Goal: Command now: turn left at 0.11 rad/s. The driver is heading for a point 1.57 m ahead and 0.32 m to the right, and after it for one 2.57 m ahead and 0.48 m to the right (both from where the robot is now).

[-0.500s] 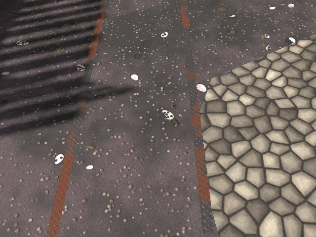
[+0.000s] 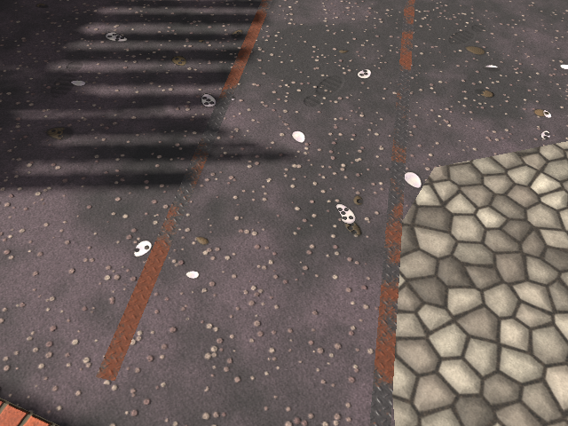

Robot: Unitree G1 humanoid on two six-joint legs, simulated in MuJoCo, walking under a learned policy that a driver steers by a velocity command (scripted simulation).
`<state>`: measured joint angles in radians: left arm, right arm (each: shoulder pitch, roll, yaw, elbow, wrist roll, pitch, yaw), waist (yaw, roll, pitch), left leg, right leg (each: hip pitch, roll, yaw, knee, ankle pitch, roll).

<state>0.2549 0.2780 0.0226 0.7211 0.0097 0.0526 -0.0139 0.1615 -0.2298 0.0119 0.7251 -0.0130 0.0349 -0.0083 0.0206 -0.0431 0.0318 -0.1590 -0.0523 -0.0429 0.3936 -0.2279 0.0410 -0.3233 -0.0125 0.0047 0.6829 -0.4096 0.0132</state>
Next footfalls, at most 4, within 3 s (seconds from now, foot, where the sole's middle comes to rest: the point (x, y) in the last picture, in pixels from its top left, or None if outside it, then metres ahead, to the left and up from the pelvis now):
0.12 right None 0.04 -0.12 -0.78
2.12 right None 0.50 -0.16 -0.93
2.58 left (277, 350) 0.76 0.03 -0.93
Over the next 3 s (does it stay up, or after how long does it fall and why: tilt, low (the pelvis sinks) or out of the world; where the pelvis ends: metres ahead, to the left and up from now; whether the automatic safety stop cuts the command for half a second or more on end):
stays up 0.83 -0.05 -0.15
